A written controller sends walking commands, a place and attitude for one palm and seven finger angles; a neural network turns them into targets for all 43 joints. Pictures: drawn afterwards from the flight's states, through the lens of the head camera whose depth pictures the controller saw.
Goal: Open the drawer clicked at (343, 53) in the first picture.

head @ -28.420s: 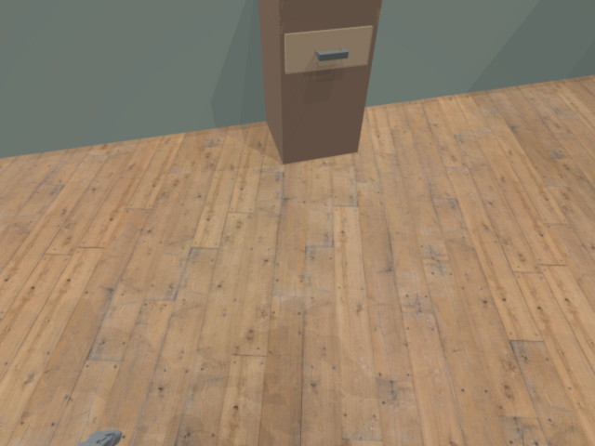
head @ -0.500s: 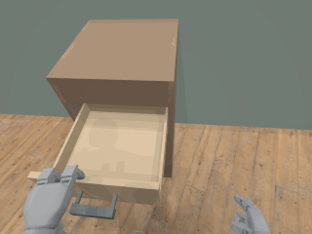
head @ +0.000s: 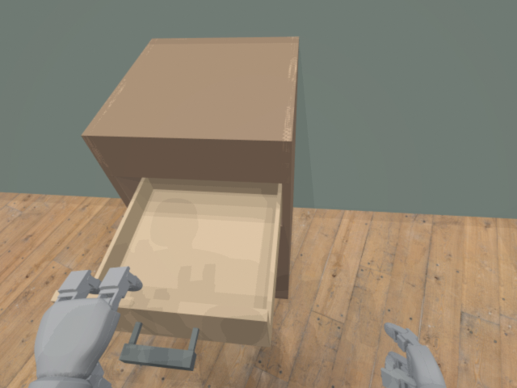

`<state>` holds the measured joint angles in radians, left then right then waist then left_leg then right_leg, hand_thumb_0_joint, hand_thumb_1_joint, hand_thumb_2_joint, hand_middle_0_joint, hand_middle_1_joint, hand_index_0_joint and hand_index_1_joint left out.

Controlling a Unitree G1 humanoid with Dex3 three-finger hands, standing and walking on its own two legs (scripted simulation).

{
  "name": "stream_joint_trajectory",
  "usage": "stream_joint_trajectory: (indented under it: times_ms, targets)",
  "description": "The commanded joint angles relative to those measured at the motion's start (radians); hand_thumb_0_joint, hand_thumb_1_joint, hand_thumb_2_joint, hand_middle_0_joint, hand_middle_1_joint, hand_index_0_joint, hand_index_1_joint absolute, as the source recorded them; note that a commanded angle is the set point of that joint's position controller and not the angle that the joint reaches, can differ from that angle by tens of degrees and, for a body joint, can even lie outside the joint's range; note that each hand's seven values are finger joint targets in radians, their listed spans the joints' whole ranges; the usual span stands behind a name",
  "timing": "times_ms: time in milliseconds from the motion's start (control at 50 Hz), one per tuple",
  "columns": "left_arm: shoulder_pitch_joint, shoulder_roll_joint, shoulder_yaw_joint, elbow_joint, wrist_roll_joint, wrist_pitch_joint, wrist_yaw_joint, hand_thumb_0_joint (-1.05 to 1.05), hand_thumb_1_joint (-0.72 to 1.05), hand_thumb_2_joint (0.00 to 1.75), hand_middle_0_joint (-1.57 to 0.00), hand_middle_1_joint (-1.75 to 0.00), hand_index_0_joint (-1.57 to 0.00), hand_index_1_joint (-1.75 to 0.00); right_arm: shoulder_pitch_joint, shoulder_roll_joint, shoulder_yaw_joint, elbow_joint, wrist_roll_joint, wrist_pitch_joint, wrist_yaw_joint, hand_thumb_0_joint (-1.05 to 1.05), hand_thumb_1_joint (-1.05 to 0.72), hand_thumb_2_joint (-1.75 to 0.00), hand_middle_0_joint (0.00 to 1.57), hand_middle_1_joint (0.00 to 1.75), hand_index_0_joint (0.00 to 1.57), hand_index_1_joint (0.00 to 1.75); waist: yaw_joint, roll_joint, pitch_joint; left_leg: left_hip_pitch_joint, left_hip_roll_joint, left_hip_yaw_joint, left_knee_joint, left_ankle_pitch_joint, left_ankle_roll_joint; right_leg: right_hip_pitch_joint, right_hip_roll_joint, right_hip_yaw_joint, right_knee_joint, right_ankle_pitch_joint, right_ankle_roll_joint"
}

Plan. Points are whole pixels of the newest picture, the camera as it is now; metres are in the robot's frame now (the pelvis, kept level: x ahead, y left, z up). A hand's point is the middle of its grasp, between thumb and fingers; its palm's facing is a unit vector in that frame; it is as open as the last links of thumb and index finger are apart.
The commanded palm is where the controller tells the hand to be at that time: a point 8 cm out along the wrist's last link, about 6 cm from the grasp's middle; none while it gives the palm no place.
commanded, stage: draw the hand back to the body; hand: left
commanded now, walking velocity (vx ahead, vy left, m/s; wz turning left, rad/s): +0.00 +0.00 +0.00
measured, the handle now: (162, 343) +0.21 +0.22 -0.14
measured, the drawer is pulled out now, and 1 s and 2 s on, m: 0.30 0.30 0.30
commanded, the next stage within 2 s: step back with the hand held close in 1.40 s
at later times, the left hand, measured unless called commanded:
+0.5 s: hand (75, 325) +0.17 +0.24 +0.10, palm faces +0.22 -0.65 -0.72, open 13.8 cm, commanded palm +0.14 +0.26 +0.15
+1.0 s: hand (42, 288) +0.18 +0.23 +0.19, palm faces +0.41 -0.82 -0.41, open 10.4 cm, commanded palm +0.14 +0.28 +0.21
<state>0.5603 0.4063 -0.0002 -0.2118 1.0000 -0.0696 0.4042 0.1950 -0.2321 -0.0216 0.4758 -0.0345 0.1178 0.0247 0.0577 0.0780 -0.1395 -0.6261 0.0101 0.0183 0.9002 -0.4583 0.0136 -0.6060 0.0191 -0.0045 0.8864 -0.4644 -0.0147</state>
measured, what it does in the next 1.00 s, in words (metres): stands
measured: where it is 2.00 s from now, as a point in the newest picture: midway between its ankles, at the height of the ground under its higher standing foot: outside the picture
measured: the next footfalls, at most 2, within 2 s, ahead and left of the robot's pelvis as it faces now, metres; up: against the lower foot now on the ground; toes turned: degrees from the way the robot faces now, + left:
none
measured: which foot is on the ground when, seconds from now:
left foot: down 0.00-1.00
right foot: down 0.00-1.00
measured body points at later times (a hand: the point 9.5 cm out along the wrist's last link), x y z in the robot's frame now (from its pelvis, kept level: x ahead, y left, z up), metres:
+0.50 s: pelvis +0.01 +0.01 +0.02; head +0.02 -0.03 +0.47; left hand +0.16 +0.27 +0.14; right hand +0.21 -0.21 -0.06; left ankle -0.01 +0.11 -0.69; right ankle -0.02 -0.11 -0.69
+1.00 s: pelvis +0.02 -0.01 +0.05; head +0.01 -0.03 +0.50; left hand +0.16 +0.27 +0.21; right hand +0.23 -0.22 -0.03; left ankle -0.01 +0.11 -0.69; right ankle -0.01 -0.11 -0.69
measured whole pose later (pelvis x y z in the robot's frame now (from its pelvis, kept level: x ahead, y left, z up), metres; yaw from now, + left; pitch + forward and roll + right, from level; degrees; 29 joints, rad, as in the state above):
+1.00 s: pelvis +0.02 -0.01 +0.05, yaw +3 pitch -2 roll +0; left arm 0.59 0.32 0.24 -0.48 -0.06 -0.06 0.13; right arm 0.18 -0.22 0.02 0.60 0.02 -0.12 -0.09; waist 0.05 0.07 -0.01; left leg -0.14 -0.01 -0.02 0.45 -0.28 0.00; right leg -0.09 0.01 -0.04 0.43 -0.29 -0.02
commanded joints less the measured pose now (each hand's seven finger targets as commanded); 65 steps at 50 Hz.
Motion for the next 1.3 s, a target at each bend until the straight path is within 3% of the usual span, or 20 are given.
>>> stream_joint_trajectory:
  times_ms: [0,180,200,280,300,380,400,420,440,460,540,560,660,700,820,1020,1060,1140,1160,1280]
  targets:
    - [0.029,0.141,0.116,-0.205,-0.042,0.030,0.006,0.00,-0.50,0.30,-0.30,-1.20,-0.30,-1.20,-0.110,-0.092,-0.037,-0.168,0.017,-0.051,-0.007,0.00,-0.90,-0.90,0.20,0.30,0.20,0.30,0.003,-0.044,-0.119,0.186,-0.005,-0.012,-0.141,0.307,0.025,0.078,0.004,-0.012,-0.160,0.330,-0.027]
    - [0.029,0.232,0.190,-0.305,-0.071,-0.002,-0.073,0.00,-0.50,0.30,-0.30,-1.20,-0.30,-1.20,-0.106,-0.097,-0.021,-0.169,0.008,-0.062,-0.011,0.00,-0.90,-0.90,0.20,0.30,0.20,0.30,0.012,-0.050,-0.103,0.252,-0.002,-0.012,-0.185,0.339,0.027,0.103,-0.006,0.001,-0.217,0.334,-0.020]
    - [0.068,0.201,0.175,-0.299,-0.083,-0.005,-0.076,0.00,-0.50,0.30,-0.30,-1.20,-0.30,-1.20,-0.113,-0.090,-0.029,-0.169,0.016,-0.061,-0.017,0.00,-0.90,-0.90,0.20,0.30,0.20,0.30,0.013,-0.036,-0.061,0.239,-0.001,-0.008,-0.192,0.315,0.028,0.119,-0.005,-0.007,-0.225,0.330,-0.019]
    - [0.068,0.257,0.246,-0.322,-0.091,-0.015,-0.075,0.00,-0.50,0.30,-0.30,-1.20,-0.30,-1.20,-0.114,-0.097,-0.022,-0.169,0.011,-0.053,-0.012,0.00,-0.90,-0.90,0.20,0.30,0.20,0.30,0.021,-0.022,-0.094,0.266,-0.006,-0.009,-0.197,0.348,0.023,0.130,-0.008,-0.004,-0.231,0.353,-0.018]
    - [0.076,0.225,0.224,-0.313,-0.104,-0.013,-0.079,0.00,-0.50,0.30,-0.30,-1.20,-0.30,-1.20,-0.116,-0.092,-0.031,-0.168,0.021,-0.051,-0.017,0.00,-0.90,-0.90,0.20,0.30,0.20,0.30,0.011,-0.035,-0.053,0.252,-0.002,-0.010,-0.203,0.327,0.025,0.133,-0.004,-0.008,-0.238,0.340,-0.017]
    - [0.062,0.269,0.261,-0.339,-0.129,-0.008,-0.105,0.00,-0.50,0.30,-0.30,-1.20,-0.30,-1.20,-0.122,-0.104,-0.022,-0.171,0.020,-0.054,-0.020,0.00,-0.90,-0.90,0.20,0.30,0.20,0.30,0.019,-0.036,-0.097,0.286,-0.005,-0.007,-0.220,0.332,0.026,0.160,-0.014,-0.009,-0.261,0.345,-0.008]
    - [0.074,-0.162,0.111,-0.239,-0.852,0.024,-0.173,0.00,-0.47,0.32,-0.30,-1.18,-0.30,-1.18,-0.043,-0.033,-0.019,-0.187,0.072,-0.120,-0.057,0.00,-0.90,-0.90,0.20,0.30,0.20,0.30,-0.082,-0.026,-0.018,0.420,0.033,-0.033,-0.274,0.328,0.040,0.281,-0.016,-0.058,-0.275,0.311,-0.013]
    - [0.017,-0.025,0.173,-0.311,-0.886,0.005,-0.192,0.00,-0.43,0.33,-0.29,-1.15,-0.29,-1.15,-0.044,-0.068,-0.010,-0.180,0.079,-0.165,-0.081,0.00,-0.90,-0.90,0.20,0.30,0.20,0.30,-0.048,-0.040,-0.049,0.448,0.039,-0.044,-0.299,0.334,0.036,0.279,-0.022,-0.053,-0.294,0.269,-0.007]
    - [0.044,0.019,0.214,-0.358,-0.958,-0.007,-0.196,0.00,-0.40,0.34,-0.29,-1.13,-0.29,-1.13,-0.069,-0.068,-0.001,-0.176,0.070,-0.179,-0.111,0.00,-0.90,-0.90,0.20,0.30,0.20,0.30,-0.033,-0.081,-0.022,0.423,0.030,-0.042,-0.318,0.347,0.034,0.315,-0.030,-0.062,-0.317,0.302,-0.003]
    - [0.025,0.035,0.233,-0.347,-0.983,-0.009,-0.199,0.00,-0.36,0.36,-0.29,-1.11,-0.29,-1.11,-0.088,-0.071,0.010,-0.160,0.068,-0.196,-0.132,0.00,-0.90,-0.90,0.20,0.30,0.20,0.30,-0.031,-0.123,0.006,0.408,0.024,-0.044,-0.338,0.336,0.031,0.325,-0.035,-0.068,-0.336,0.314,0.001]
    - [-0.029,0.057,0.252,-0.434,-1.021,-0.034,-0.211,0.00,-0.22,0.42,-0.28,-1.02,-0.28,-1.02,-0.090,-0.071,0.024,-0.113,0.059,-0.265,-0.156,0.00,-0.90,-0.90,0.20,0.30,0.20,0.30,-0.023,-0.035,0.062,0.439,0.017,-0.044,-0.404,0.380,0.020,0.371,-0.055,-0.068,-0.403,0.354,-0.003]
    - [-0.043,0.084,0.281,-0.450,-1.021,-0.036,-0.212,0.00,-0.18,0.43,-0.28,-1.00,-0.28,-1.00,-0.100,-0.074,0.027,-0.099,0.059,-0.277,-0.157,0.00,-0.90,-0.90,0.20,0.30,0.20,0.30,-0.015,0.042,0.088,0.439,0.011,-0.042,-0.415,0.385,0.014,0.380,-0.055,-0.063,-0.428,0.357,-0.010]
    - [0.013,0.048,0.308,-0.393,-1.049,-0.039,-0.241,0.00,-0.01,0.51,-0.26,-0.88,-0.26,-0.88,-0.120,-0.059,0.025,-0.061,0.058,-0.294,-0.138,0.00,-0.90,-0.90,0.20,0.30,0.20,0.30,-0.010,-0.020,0.123,0.461,0.016,-0.040,-0.460,0.422,0.003,0.425,-0.040,-0.069,-0.472,0.398,-0.009]
    - [0.004,0.035,0.300,-0.430,-1.055,-0.048,-0.254,0.00,0.06,0.54,-0.26,-0.84,-0.26,-0.84,-0.121,-0.060,0.024,-0.063,0.057,-0.295,-0.130,0.00,-0.90,-0.90,0.20,0.30,0.20,0.30,-0.012,0.012,0.097,0.487,0.017,-0.033,-0.472,0.443,0.002,0.447,-0.043,-0.064,-0.474,0.415,-0.007]
    - [0.014,0.050,0.336,-0.449,-1.060,-0.051,-0.263,0.00,0.27,0.63,-0.25,-0.70,-0.25,-0.70,-0.136,-0.068,0.010,-0.045,0.052,-0.299,-0.118,0.00,-0.90,-0.90,0.20,0.30,0.20,0.30,-0.007,-0.053,0.045,0.534,0.017,-0.026,-0.482,0.506,0.008,0.482,-0.040,-0.063,-0.495,0.487,0.001]
    - [-0.055,0.089,0.402,-0.481,-1.069,-0.064,-0.263,0.00,0.62,0.78,-0.22,-0.48,-0.22,-0.48,-0.151,-0.071,0.010,-0.036,0.052,-0.291,-0.119,0.00,-0.90,-0.90,0.20,0.30,0.20,0.30,-0.002,-0.038,0.072,0.554,0.008,-0.021,-0.504,0.488,0.006,0.483,-0.035,-0.057,-0.528,0.479,0.003]
    - [-0.078,0.086,0.399,-0.507,-1.072,-0.066,-0.264,0.00,0.69,0.81,-0.22,-0.43,-0.22,-0.43,-0.160,-0.068,0.009,-0.041,0.055,-0.293,-0.120,0.00,-0.90,-0.90,0.20,0.30,0.20,0.30,-0.006,-0.001,0.091,0.550,0.008,-0.019,-0.502,0.474,0.005,0.478,-0.035,-0.048,-0.537,0.466,0.000]
    - [-0.045,0.049,0.381,-0.427,-1.081,-0.065,-0.272,0.00,0.83,0.87,-0.21,-0.34,-0.21,-0.34,-0.163,-0.065,0.005,-0.038,0.056,-0.281,-0.115,0.00,-0.90,-0.90,0.20,0.30,0.20,0.30,-0.009,-0.081,0.121,0.538,0.014,-0.020,-0.515,0.431,0.010,0.469,-0.036,-0.048,-0.543,0.429,0.009]
    - [-0.051,0.051,0.381,-0.438,-1.078,-0.067,-0.275,0.00,0.87,0.88,-0.20,-0.32,-0.20,-0.32,-0.169,-0.068,0.002,-0.039,0.057,-0.282,-0.115,0.00,-0.90,-0.90,0.20,0.30,0.20,0.30,-0.007,-0.056,0.126,0.537,0.009,-0.017,-0.515,0.428,0.008,0.465,-0.032,-0.044,-0.557,0.423,0.006]
    - [-0.057,0.091,0.412,-0.464,-1.073,-0.079,-0.273,0.00,0.90,0.90,-0.20,-0.30,-0.20,-0.30,-0.167,-0.072,0.003,-0.033,0.048,-0.282,-0.116,0.00,-0.90,-0.90,0.20,0.30,0.20,0.30,-0.002,-0.033,0.082,0.563,0.002,-0.010,-0.513,0.446,0.011,0.477,-0.034,-0.040,-0.568,0.451,0.008]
